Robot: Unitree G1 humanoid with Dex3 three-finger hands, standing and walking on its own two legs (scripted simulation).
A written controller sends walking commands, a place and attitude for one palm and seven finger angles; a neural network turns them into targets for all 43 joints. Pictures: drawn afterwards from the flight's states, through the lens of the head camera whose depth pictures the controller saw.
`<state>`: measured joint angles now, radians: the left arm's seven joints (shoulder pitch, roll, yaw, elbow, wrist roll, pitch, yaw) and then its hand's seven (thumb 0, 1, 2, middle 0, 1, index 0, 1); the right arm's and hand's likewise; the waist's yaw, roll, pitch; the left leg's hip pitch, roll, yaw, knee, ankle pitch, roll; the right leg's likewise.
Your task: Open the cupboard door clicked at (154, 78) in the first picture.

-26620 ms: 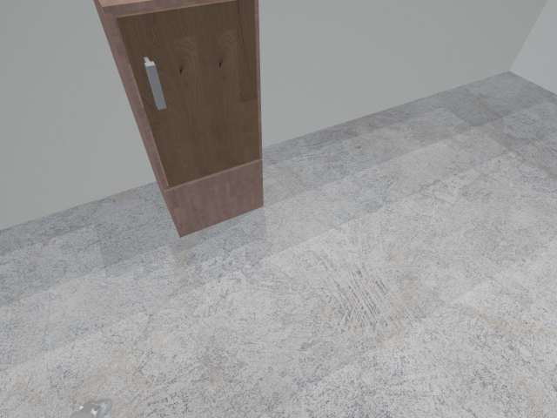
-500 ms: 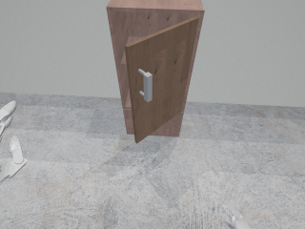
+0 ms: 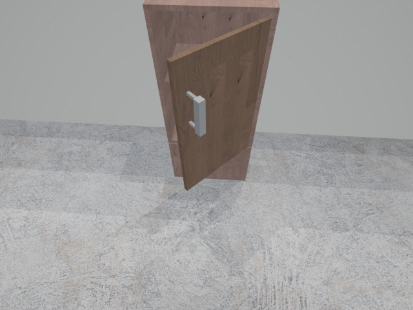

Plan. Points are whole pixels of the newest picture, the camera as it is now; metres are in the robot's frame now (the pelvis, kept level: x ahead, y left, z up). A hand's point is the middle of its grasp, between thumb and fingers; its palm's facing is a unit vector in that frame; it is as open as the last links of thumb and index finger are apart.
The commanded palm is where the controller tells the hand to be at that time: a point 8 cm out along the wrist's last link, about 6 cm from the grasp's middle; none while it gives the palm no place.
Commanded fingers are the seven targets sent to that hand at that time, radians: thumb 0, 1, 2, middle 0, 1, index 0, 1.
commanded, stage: let the arm hang, fingers relaxed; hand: left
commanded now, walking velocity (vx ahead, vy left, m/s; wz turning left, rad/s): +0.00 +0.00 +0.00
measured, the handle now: (195, 113) +0.63 +0.07 -0.02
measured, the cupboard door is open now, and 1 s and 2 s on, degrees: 45 45 45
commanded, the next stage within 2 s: look to check the result in 0.56 s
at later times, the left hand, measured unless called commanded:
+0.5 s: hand out of the picture +0.01 +0.18 -0.17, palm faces +0.02 -0.98 -0.19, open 7.3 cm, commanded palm none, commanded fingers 0.00 0.90 0.90 -0.20 -0.30 -0.20 -0.30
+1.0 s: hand out of the picture +0.01 +0.18 -0.17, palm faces +0.02 -0.98 -0.19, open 7.4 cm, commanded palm none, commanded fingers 0.00 0.90 0.90 -0.20 -0.30 -0.20 -0.30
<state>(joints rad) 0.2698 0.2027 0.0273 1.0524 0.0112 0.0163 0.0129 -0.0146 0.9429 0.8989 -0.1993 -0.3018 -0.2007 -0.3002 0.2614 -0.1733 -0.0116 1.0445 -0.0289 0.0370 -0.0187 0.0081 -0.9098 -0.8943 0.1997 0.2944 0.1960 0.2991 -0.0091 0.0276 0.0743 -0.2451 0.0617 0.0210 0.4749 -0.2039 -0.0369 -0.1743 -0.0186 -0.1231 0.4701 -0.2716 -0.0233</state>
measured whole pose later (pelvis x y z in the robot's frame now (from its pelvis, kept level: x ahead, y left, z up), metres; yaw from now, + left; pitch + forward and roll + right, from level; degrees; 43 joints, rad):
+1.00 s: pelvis +0.01 +0.01 +0.01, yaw -1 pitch -2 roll +0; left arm 0.24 0.14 0.02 1.16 0.01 -0.01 0.02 0.01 0.91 0.90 -0.20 -0.30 -0.20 -0.30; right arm 0.25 -0.14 -0.01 1.14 -0.03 0.02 -0.03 0.01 -0.92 -0.89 0.20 0.29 0.20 0.30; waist 0.00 0.02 0.07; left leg -0.19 0.05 0.05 0.40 -0.18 -0.02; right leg -0.14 -0.03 -0.10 0.41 -0.25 -0.01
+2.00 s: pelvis +0.01 -0.01 +0.00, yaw -26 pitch +2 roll +2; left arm 0.22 0.21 0.08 0.95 0.03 0.04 0.01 0.01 0.91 0.90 -0.20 -0.30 -0.20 -0.30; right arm 0.04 -0.21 -0.06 0.89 0.00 0.05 -0.03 0.01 -0.91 -0.89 0.20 0.29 0.20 0.30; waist 0.04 -0.02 0.10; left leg -0.37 0.00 0.00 0.78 -0.44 -0.05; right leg -0.28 0.09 0.17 0.49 -0.23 -0.06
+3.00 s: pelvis +0.02 -0.11 -0.01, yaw -61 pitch +2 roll +0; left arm 0.19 0.23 0.07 0.89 0.02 -0.01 -0.03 0.01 0.91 0.90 -0.20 -0.30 -0.20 -0.30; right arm 0.26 -0.26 -0.05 0.94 -0.03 0.05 0.00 0.01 -0.91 -0.89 0.20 0.29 0.20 0.30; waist 0.00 0.04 0.07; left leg -0.41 0.12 0.06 1.04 -0.51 -0.06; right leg -0.28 0.01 -0.05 0.60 -0.35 -0.05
